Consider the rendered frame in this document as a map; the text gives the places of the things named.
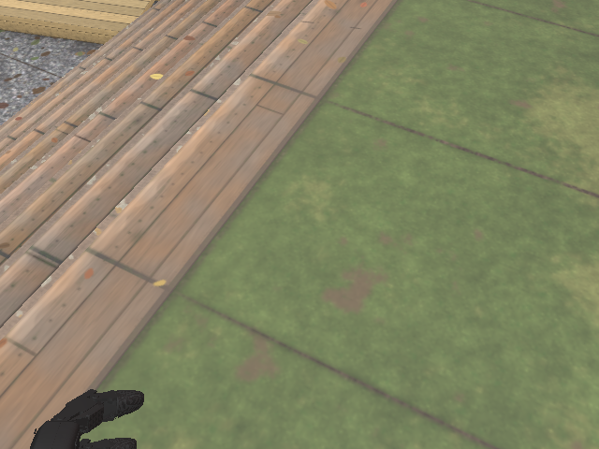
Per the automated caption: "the robot left hand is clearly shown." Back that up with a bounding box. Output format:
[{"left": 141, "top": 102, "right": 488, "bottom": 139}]
[{"left": 30, "top": 389, "right": 144, "bottom": 449}]

